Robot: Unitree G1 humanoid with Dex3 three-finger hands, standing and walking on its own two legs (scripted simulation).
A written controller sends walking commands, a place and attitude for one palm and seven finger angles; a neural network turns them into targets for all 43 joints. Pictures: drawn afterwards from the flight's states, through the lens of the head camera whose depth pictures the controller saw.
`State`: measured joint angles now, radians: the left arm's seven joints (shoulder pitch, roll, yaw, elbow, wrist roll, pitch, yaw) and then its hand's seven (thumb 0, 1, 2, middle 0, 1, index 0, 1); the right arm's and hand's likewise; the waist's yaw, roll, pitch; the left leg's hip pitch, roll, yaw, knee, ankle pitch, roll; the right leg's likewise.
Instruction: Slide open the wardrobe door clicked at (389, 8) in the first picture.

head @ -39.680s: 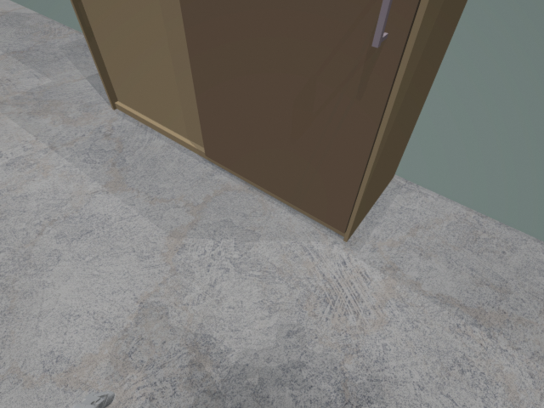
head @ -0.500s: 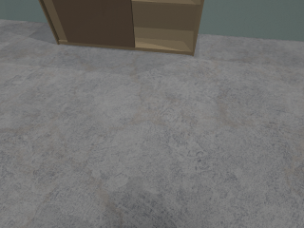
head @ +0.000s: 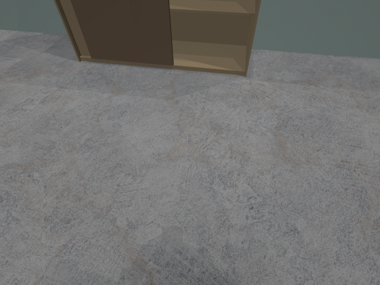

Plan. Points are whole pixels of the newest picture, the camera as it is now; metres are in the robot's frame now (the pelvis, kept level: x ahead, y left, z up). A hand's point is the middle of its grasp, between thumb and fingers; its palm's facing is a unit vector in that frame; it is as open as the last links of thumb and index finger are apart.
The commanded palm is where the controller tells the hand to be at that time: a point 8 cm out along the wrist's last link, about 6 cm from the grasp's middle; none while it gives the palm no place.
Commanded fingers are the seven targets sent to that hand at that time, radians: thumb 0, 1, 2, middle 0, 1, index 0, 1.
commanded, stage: look to check the result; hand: right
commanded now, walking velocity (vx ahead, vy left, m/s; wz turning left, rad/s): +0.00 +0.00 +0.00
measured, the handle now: out of the picture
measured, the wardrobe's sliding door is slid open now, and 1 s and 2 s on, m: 0.70 0.70 0.70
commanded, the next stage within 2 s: none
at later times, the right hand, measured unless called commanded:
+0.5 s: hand out of the picture +0.08 -0.24 -0.16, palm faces -0.03 +0.95 -0.32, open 7.4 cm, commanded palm none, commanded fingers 0.00 -0.90 -0.90 0.20 0.30 0.20 0.30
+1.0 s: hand out of the picture +0.12 -0.22 -0.16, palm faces -0.03 +0.95 -0.32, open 7.4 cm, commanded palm none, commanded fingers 0.00 -0.90 -0.90 0.20 0.30 0.20 0.30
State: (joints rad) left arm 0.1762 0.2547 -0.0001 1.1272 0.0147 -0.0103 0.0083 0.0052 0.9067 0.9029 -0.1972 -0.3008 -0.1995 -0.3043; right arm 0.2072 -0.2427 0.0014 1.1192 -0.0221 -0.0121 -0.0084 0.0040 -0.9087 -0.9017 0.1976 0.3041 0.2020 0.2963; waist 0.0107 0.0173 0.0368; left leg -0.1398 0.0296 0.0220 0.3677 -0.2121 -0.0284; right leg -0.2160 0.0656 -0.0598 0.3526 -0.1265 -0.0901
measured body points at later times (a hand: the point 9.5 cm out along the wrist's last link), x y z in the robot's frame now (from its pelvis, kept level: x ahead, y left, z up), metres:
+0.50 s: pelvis +0.03 +0.00 +0.00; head +0.05 +0.00 +0.45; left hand +0.12 +0.30 -0.13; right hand +0.09 -0.29 -0.14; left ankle -0.01 +0.14 -0.74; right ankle +0.04 -0.06 -0.74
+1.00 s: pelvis +0.05 +0.02 +0.00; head +0.07 +0.02 +0.45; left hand +0.13 +0.31 -0.13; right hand +0.12 -0.27 -0.14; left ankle -0.01 +0.14 -0.74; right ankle +0.04 -0.06 -0.74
